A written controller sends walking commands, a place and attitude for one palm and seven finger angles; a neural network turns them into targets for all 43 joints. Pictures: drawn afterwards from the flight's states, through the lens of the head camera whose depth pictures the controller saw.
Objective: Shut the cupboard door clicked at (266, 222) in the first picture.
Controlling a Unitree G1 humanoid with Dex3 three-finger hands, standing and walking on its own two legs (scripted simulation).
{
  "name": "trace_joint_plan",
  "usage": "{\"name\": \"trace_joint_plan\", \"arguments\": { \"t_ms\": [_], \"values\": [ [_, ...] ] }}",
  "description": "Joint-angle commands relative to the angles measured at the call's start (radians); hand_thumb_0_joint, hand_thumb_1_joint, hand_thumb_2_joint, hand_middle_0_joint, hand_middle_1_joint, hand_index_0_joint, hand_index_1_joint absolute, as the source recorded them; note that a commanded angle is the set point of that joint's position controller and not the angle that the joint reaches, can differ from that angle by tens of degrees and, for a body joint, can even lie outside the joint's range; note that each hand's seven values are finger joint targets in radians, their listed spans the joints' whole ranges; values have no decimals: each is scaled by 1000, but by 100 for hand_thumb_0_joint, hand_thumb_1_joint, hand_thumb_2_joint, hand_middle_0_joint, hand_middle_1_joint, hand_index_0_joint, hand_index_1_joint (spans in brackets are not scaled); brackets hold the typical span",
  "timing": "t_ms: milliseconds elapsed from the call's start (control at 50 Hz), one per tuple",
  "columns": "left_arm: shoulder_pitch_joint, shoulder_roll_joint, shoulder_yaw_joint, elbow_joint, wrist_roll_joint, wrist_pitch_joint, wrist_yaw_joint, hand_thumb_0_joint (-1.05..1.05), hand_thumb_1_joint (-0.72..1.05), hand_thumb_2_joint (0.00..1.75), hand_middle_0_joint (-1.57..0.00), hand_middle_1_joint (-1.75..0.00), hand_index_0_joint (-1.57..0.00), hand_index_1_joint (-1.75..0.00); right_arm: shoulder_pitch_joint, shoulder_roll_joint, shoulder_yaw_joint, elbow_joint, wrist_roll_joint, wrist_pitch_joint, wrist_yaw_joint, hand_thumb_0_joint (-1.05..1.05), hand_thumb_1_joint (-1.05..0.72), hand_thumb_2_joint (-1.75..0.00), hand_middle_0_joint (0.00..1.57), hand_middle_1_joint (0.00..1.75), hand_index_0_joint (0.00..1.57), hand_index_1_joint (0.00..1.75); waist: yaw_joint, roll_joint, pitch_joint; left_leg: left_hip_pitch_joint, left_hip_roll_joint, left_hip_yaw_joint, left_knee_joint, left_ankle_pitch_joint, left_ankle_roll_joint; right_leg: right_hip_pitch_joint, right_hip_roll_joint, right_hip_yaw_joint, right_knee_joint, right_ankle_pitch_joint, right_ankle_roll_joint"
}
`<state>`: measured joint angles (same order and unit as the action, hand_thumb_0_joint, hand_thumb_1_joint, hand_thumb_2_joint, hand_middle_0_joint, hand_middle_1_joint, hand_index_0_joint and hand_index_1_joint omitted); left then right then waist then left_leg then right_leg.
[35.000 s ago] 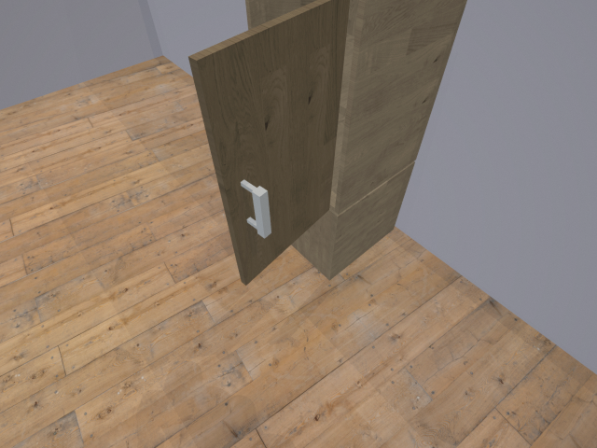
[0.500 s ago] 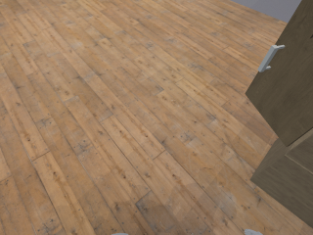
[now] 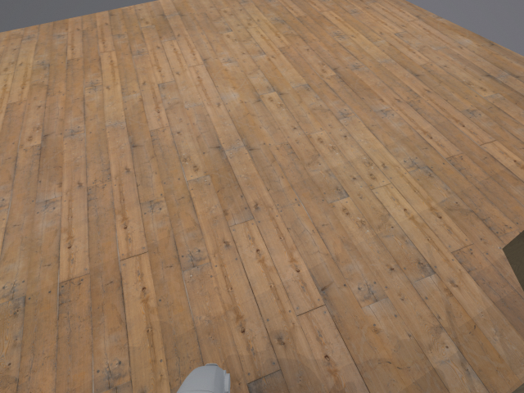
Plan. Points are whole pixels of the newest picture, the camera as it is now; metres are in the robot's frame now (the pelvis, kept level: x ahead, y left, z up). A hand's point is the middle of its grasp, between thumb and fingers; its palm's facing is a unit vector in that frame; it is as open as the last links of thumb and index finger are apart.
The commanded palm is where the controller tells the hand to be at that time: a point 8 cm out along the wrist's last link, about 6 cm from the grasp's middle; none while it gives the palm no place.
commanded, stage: walk to a spot facing it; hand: left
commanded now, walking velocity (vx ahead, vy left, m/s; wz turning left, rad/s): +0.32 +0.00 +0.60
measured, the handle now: out of the picture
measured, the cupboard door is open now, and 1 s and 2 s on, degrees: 61 61 61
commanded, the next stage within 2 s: turn to face it in 0.74 s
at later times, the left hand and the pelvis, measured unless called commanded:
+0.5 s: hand (131, 342) +0.23 +0.26 -0.16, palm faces +0.25 -0.94 -0.23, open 7.4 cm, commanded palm none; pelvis +0.18 +0.04 -0.01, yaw +14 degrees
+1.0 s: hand (147, 321) +0.28 +0.26 -0.19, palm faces +0.48 -0.85 -0.22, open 7.3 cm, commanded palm none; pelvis +0.36 +0.08 -0.02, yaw +26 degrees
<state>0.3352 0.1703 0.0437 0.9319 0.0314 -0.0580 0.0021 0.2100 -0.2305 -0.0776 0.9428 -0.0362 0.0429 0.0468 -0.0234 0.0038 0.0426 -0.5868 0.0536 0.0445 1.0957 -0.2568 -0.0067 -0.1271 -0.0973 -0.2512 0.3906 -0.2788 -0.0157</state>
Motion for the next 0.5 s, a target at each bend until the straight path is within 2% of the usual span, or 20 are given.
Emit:
{"name": "trace_joint_plan", "arguments": {
  "t_ms": [0, 60, 80, 120, 140, 160, 180, 200, 220, 240, 260, 280, 300, 340, 380, 440, 480],
  "values": [
    [141, 151, 44, 6, 0, -28, 20, 0, 90, 90, -20, -30, -20, -30, -163, 5, 19, -115, 8, -40, 16, 0, -90, -90, 20, 30, 20, 30, 67, -123, 12, -153, 22, 26, -175, 19, 6, 233, -252, 78, -140, 441, -63],
    [157, 163, 46, 18, -1, -26, 19, 0, 90, 90, -20, -30, -20, -30, -234, -1, 28, -141, 7, -46, 22, 0, -90, -90, 20, 30, 20, 30, 81, -129, 31, -106, 17, 62, -321, 15, 26, 250, -277, 42, -116, 506, -65],
    [156, 165, 47, 25, 1, -24, 19, 0, 90, 90, -20, -30, -20, -30, -237, -4, 26, -144, 8, -49, 22, 0, -90, -90, 20, 30, 20, 30, 77, -137, 33, -70, 14, 69, -360, -5, 38, 246, -288, 43, -96, 529, -66],
    [126, 191, 54, 17, 0, -23, 17, 0, 90, 90, -20, -30, -20, -30, -189, -21, 23, -140, 7, -55, 17, 0, -90, -90, 20, 30, 20, 30, 44, -145, 7, 58, -27, 110, -409, -43, 68, 222, -299, 6, -15, 683, -64],
    [111, 206, 56, 14, -2, -21, 16, 0, 90, 90, -20, -30, -20, -30, -139, -33, 18, -129, 5, -58, 11, 0, -90, -90, 20, 30, 20, 30, 14, -141, -13, 165, -62, 142, -427, -56, 85, 180, -296, -19, 65, 764, -58],
    [98, 221, 56, 11, -9, -17, 13, 0, 90, 90, -20, -30, -20, -30, -48, -56, 11, -107, 1, -60, 4, 0, -90, -90, 20, 30, 20, 30, -35, -125, -56, 327, -102, 165, -469, -24, 98, 107, -268, -62, 193, 759, -39],
    [78, 213, 55, 4, -11, -13, 8, 0, 90, 90, -20, -30, -20, -30, 93, -116, -6, -70, -3, -61, -4, 0, -90, -90, 20, 30, 20, 30, -110, -60, -128, 586, -67, 101, -550, 18, 120, -56, -236, -76, 435, 582, -4],
    [88, 169, 53, -37, -20, -8, -8, 0, 90, 90, -20, -30, -20, -30, 224, -256, -42, -50, -13, -67, -19, 0, -90, -90, 20, 30, 20, 30, -153, 199, -242, 851, 220, -362, -624, 53, 248, -379, -84, -58, 788, -25, 58],
    [-38, 158, 39, -115, -20, -6, -9, 0, 90, 90, -20, -30, -20, -30, 289, -324, -54, -30, 7, -64, -34, 0, -90, -90, 20, 30, 20, 30, -176, 177, -248, 887, 391, -627, -745, 182, 339, -587, -17, 105, 955, -321, 56],
    [-99, 148, 41, -143, -16, -4, 0, 0, 90, 90, -20, -30, -20, -30, 250, -315, -47, -34, 12, -65, -43, 0, -90, -90, 20, 30, 20, 30, -147, 40, -171, 734, 409, -582, -772, 55, 326, -620, -43, 191, 981, -280, 48],
    [-90, 112, 41, -120, -11, 3, 3, 0, 90, 90, -20, -30, -20, -30, 162, -268, -34, -60, 10, -73, -52, 0, -90, -90, 20, 30, 20, 30, -108, 108, -140, 620, 353, -519, -798, -73, 285, -619, -71, 221, 967, -221, 50],
    [-75, 129, 47, -98, -3, 12, -5, 0, 90, 90, -20, -30, -20, -30, 80, -202, -16, -83, 10, -78, -55, 0, -90, -90, 20, 30, 20, 30, -67, 135, -74, 476, 291, -433, -829, -160, 238, -558, -91, 249, 904, -163, 49],
    [-28, 120, 52, -74, 4, 22, -12, 0, 90, 90, -20, -30, -20, -30, 24, -168, -2, -90, 5, -82, -57, 0, -90, -90, 20, 30, 20, 30, -24, 142, -43, 374, 248, -370, -847, -181, 214, -500, -90, 246, 848, -129, 52],
    [18, 96, 51, -52, 8, 39, -20, 0, 90, 90, -20, -30, -20, -30, -9, -148, 6, -90, 5, -91, -56, 0, -90, -90, 20, 30, 20, 30, 17, 120, -30, 289, 183, -280, -864, -146, 199, -433, -69, 224, 754, -64, 58],
    [-8, 101, 52, -68, 4, 42, -25, 0, 90, 90, -20, -30, -20, -30, -2, -152, 3, -77, 6, -96, -54, 0, -90, -90, 20, 30, 20, 30, 28, 110, -27, 274, 161, -266, -884, -143, 203, -414, -56, 213, 651, -22, 65],
    [-95, 109, 49, -107, 2, 45, -29, 0, 90, 90, -20, -30, -20, -30, 23, -146, -5, -59, 7, -95, -49, 0, -90, -90, 20, 30, 20, 30, 19, 91, 0, 253, 139, -243, -900, -152, 200, -369, -35, 199, 477, 44, 75],
    [-131, 115, 48, -128, 2, 38, -31, 0, 90, 90, -20, -30, -20, -30, 43, -143, -8, -48, 7, -94, -47, 0, -90, -90, 20, 30, 20, 30, 15, 78, -2, 287, 132, -251, -881, -130, 199, -336, -6, 186, 379, 53, 78]
  ]
}}
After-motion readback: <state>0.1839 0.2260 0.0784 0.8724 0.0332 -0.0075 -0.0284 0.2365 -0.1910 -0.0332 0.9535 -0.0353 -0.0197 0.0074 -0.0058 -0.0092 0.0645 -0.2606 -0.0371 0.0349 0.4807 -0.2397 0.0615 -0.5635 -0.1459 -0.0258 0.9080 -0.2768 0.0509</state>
